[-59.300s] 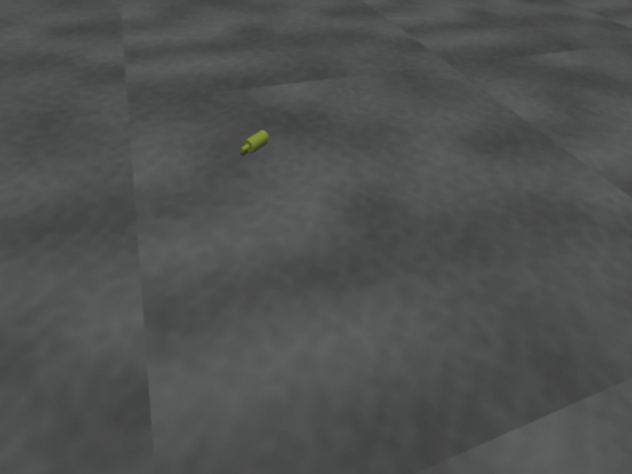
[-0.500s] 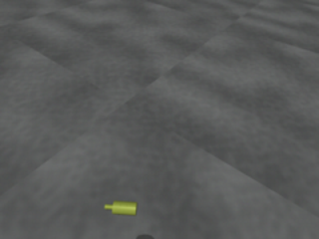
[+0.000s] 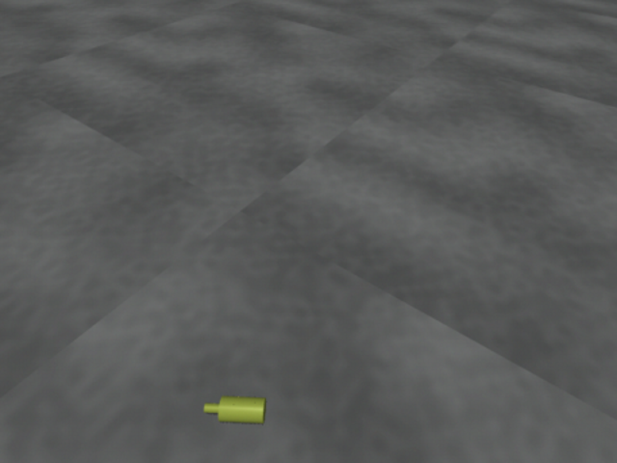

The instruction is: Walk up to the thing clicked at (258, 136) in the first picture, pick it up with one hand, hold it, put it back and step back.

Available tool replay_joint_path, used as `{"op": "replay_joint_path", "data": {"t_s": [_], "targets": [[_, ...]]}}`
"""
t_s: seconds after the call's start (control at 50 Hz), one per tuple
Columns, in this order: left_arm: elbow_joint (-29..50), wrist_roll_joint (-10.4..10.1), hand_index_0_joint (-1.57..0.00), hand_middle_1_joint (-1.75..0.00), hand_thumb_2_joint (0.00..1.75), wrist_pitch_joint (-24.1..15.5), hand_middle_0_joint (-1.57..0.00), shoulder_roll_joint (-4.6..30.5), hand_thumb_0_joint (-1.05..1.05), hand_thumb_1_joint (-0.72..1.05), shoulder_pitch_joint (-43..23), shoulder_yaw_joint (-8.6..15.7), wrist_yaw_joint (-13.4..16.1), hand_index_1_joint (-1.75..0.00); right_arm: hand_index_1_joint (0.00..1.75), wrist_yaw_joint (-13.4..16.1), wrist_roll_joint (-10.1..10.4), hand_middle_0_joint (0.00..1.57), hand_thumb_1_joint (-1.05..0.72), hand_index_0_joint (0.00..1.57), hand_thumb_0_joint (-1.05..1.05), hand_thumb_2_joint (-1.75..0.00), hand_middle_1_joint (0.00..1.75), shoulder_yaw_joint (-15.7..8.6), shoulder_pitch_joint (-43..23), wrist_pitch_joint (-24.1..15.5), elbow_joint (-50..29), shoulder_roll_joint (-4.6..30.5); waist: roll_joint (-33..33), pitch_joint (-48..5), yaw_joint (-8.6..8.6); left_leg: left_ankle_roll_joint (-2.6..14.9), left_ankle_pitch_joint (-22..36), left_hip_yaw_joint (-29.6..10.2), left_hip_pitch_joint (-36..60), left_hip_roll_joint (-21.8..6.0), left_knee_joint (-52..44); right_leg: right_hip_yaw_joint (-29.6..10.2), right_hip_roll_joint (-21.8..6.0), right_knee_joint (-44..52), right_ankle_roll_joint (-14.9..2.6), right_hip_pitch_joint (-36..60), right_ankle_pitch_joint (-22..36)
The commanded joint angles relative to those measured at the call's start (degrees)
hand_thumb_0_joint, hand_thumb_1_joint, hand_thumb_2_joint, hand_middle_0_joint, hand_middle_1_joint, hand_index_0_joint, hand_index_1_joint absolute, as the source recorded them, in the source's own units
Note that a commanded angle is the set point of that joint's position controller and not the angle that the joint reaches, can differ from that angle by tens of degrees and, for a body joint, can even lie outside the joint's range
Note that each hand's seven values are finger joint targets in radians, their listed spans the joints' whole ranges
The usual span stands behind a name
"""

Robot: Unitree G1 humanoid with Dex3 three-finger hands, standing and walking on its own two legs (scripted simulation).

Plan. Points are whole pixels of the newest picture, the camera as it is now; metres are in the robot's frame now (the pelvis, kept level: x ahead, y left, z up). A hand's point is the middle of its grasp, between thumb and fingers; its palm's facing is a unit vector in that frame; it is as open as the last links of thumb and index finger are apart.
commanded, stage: stand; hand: left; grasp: from above
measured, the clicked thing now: (234, 409) +0.46 +0.22 -0.74
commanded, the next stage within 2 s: step back in 1.48 s
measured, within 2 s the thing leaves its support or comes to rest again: neither
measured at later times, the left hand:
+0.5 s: hand out of the picture +0.08 +0.23 -0.15, palm faces +0.01 -0.94 -0.33, open 7.4 cm
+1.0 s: hand out of the picture +0.10 +0.23 -0.15, palm faces -0.01 -0.94 -0.33, open 7.4 cm
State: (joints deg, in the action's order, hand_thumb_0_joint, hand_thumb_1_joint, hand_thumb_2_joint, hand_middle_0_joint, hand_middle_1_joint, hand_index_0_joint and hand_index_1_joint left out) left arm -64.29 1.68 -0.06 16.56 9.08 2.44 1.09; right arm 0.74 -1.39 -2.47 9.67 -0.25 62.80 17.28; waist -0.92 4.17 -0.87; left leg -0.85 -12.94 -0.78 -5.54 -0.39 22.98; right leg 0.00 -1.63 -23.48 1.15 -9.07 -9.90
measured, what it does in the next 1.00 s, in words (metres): stands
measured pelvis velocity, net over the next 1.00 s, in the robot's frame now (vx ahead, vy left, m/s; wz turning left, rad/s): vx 0.02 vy -0.01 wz -0.03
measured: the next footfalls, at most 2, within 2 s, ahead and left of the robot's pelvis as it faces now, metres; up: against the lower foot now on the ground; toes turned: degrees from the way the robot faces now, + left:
none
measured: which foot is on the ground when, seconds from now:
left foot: down 0.00-1.00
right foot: down 0.00-1.00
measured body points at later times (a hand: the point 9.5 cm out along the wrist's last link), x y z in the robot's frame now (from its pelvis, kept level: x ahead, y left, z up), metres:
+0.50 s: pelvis +0.01 -0.01 +0.00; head +0.01 -0.01 +0.45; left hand +0.08 +0.28 -0.13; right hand +0.06 -0.30 -0.14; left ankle +0.00 +0.13 -0.74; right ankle +0.04 -0.13 -0.74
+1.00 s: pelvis +0.02 -0.01 +0.00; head +0.03 -0.02 +0.45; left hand +0.10 +0.28 -0.13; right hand +0.08 -0.31 -0.14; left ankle +0.00 +0.13 -0.74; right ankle +0.04 -0.13 -0.74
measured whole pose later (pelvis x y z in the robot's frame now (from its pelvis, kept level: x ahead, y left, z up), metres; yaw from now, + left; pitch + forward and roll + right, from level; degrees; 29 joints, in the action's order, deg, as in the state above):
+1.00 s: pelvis +0.02 -0.01 +0.00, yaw -2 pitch -3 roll +0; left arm -65.6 0.7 -0.3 18.0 5.5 1.6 -0.1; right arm 0.2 -0.9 -1.1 7.2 -0.6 64.9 18.7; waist -0.5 3.8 -0.3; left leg -1.9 -12.4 0.6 -3.9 -1.9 19.1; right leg -1.2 -0.1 -21.5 0.1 -9.0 -9.7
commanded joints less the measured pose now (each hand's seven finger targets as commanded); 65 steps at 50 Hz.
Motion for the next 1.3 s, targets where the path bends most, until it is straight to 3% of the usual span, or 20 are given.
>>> {"op": "replay_joint_path", "data": {"t_s": [0.0, 0.1, 0.18, 0.22, 0.38, 0.44, 0.46, 0.54, 0.58, 0.64, 0.68, 0.76, 1.14, 1.18, 1.28], "targets": [[3.3, -0.1, -0.20, -0.30, 0.90, -1.1, -0.20, 11.7, 0.00, 0.90, -3.1, 1.9, 0.9, -0.30, 0.30, 0.7, -0.2, 0.20, -0.90, 0.20, 0.00, -0.90, 0.30, -1.4, -1.7, -0.8, -3.1, 9.9, 1.6, -0.6, 0.38, 1.69, -1.2, -4.2, -3.7, -4.7, -5.7, -5.9, -4.9, 6.6, -1.83, -0.2, -4.1], [2.7, -0.3, -0.20, -0.30, 0.90, -1.0, -0.20, 11.7, 0.00, 0.90, -2.9, 1.6, 0.6, -0.30, 0.30, 0.5, -0.1, 0.20, -0.90, 0.20, 0.00, -0.90, 0.30, -1.4, -1.4, -0.8, -2.6, 10.8, 1.0, -0.7, 0.43, 1.67, -2.4, -4.0, -3.2, -4.9, -6.2, -6.2, -4.7, 7.3, -2.05, -1.2, -5.6], [2.5, -0.4, -0.20, -0.30, 0.90, -1.2, -0.20, 12.2, 0.00, 0.90, -3.5, 1.7, 0.5, -0.30, 0.30, 0.5, 0.0, 0.20, -0.90, 0.20, 0.00, -0.90, 0.30, -1.3, -1.4, -1.0, -2.5, 10.9, 1.2, -2.6, 0.47, 1.52, 1.0, -3.8, -2.7, -5.2, -5.4, -6.3, -5.0, 6.7, -2.23, 0.7, -2.3], [2.8, -0.6, -0.20, -0.30, 0.90, -1.3, -0.20, 12.3, 0.00, 0.90, -4.3, 1.8, 0.5, -0.30, 0.30, 0.6, -0.1, 0.20, -0.90, 0.20, 0.00, -0.90, 0.30, -1.2, -1.4, -1.1, -2.3, 11.2, 0.2, -3.5, 0.46, 1.45, 2.6, -3.7, -2.8, -5.6, -5.8, -6.0, -5.0, 5.4, -2.30, 1.9, 2.1], [2.1, -0.8, -0.20, -0.30, 0.90, -1.0, -0.20, 11.7, 0.00, 0.90, -4.2, 1.4, 0.2, -0.30, 0.30, 0.8, 0.1, 0.20, -0.90, 0.20, 0.00, -0.90, 0.30, -0.8, -1.7, -1.3, -1.7, 11.7, -0.2, -3.8, 0.34, 1.42, 4.4, -3.5, -1.6, -6.2, -6.6, -5.7, -4.7, 5.0, -2.47, 1.9, 5.0], [2.2, -0.8, -0.20, -0.30, 0.90, -0.9, -0.20, 12.5, 0.00, 0.90, -5.0, 1.5, 0.2, -0.30, 0.30, 0.8, 0.2, 0.20, -0.90, 0.20, 0.00, -0.90, 0.30, -0.6, -2.1, -1.3, -1.6, 11.5, 1.1, -2.7, 0.34, 1.39, 3.7, -3.5, -2.5, -6.1, -7.1, -5.5, -4.5, 4.9, -2.33, 1.8, 3.0], [2.2, -0.8, -0.20, -0.30, 0.90, -1.0, -0.20, 11.9, 0.00, 0.90, -4.8, 1.4, 0.2, -0.30, 0.30, 0.8, 0.1, 0.20, -0.90, 0.20, 0.00, -0.90, 0.30, -0.7, -2.2, -1.3, -1.7, 12.1, 0.3, -4.1, 0.44, 1.51, 5.1, -3.3, -1.4, -6.3, -6.6, -5.6, -4.8, 4.9, -2.39, 2.2, 5.4], [2.0, -0.8, -0.20, -0.30, 0.90, -0.9, -0.20, 12.5, 0.00, 0.90, -5.0, 1.4, 0.1, -0.30, 0.30, 0.7, 0.1, 0.20, -0.90, 0.20, 0.00, -0.90, 0.30, -0.6, -2.4, -1.3, -1.3, 12.0, 1.3, -3.1, 0.43, 1.30, 3.8, -3.3, -1.1, -6.3, -7.3, -5.7, -4.5, 5.4, -2.41, 0.9, 3.2], [2.1, -0.8, -0.20, -0.30, 0.90, -1.1, -0.20, 12.4, 0.00, 0.90, -5.5, 1.3, 0.1, -0.30, 0.30, 0.6, 0.2, 0.20, -0.90, 0.20, 0.00, -0.90, 0.30, -0.6, -3.1, -1.4, -1.4, 12.2, 0.9, -4.1, 0.44, 1.26, 6.2, -3.2, -0.6, -6.5, -6.8, -5.3, -4.7, 4.8, -2.44, 1.8, 5.6], [2.1, -0.9, -0.20, -0.30, 0.90, -1.2, -0.20, 12.8, 0.00, 0.90, -5.7, 1.3, 0.1, -0.30, 0.30, 0.6, 0.2, 0.20, -0.90, 0.20, 0.00, -0.90, 0.30, -0.5, -2.7, -1.3, -1.3, 12.0, 1.5, -3.9, 0.70, 1.26, 4.8, -2.9, -0.5, -6.4, -7.2, -5.9, -4.7, 5.7, -2.26, 1.4, 5.4], [2.2, -1.0, -0.20, -0.30, 0.90, -1.3, -0.20, 12.6, 0.00, 0.90, -5.8, 1.3, 0.1, -0.30, 0.30, 0.6, 0.2, 0.20, -0.90, 0.20, 0.00, -0.90, 0.30, -0.7, -3.4, -1.4, -1.5, 12.6, 0.5, -5.3, 0.84, 1.31, 7.8, -2.7, 0.8, -6.5, -6.5, -5.7, -4.9, 4.8, -2.36, 2.1, 9.3], [1.8, -1.0, -0.20, -0.30, 0.90, -1.1, -0.20, 13.1, 0.00, 0.90, -5.6, 1.3, 0.0, -0.30, 0.30, 0.5, 0.3, 0.20, -0.90, 0.20, 0.00, -0.90, 0.30, -0.5, -3.2, -1.2, -1.1, 11.9, 1.6, -3.8, 0.78, 1.02, 5.2, -2.6, 0.6, -6.4, -7.2, -6.0, -4.6, 5.4, -2.38, 0.8, 5.6], [2.1, -1.1, -0.20, -0.30, 0.90, -1.4, -0.20, 13.8, 0.00, 0.90, -6.0, 1.1, -0.2, -0.30, 0.30, 0.3, 0.4, 0.20, -0.90, 0.20, 0.00, -0.90, 0.30, -0.3, -3.6, -1.3, -1.0, 12.7, 0.9, -4.9, 1.00, 1.09, 6.6, -2.2, 0.6, -7.0, -7.7, -6.4, -4.9, 5.3, -2.47, 2.3, 9.4], [2.3, -1.1, -0.20, -0.30, 0.90, -1.5, -0.20, 13.8, 0.00, 0.90, -6.1, 1.1, -0.1, -0.30, 0.30, 0.3, 0.3, 0.20, -0.90, 0.20, 0.00, -0.90, 0.30, -0.5, -3.9, -1.3, -1.2, 13.2, 0.8, -6.2, 1.11, 1.05, 9.0, -2.1, 2.1, -7.2, -7.0, -6.1, -5.0, 4.8, -2.51, 2.4, 11.8], [2.1, -1.2, -0.20, -0.30, 0.90, -1.4, -0.20, 13.9, 0.00, 0.90, -6.1, 1.0, -0.2, -0.30, 0.30, 0.2, 0.3, 0.20, -0.90, 0.20, 0.00, -0.90, 0.30, -0.2, -3.8, -1.1, -0.9, 12.8, 1.5, -4.2, 0.77, 1.02, 5.7, -2.2, 1.1, -7.0, -7.9, -6.4, -4.7, 5.9, -2.53, 1.4, 7.5]]}}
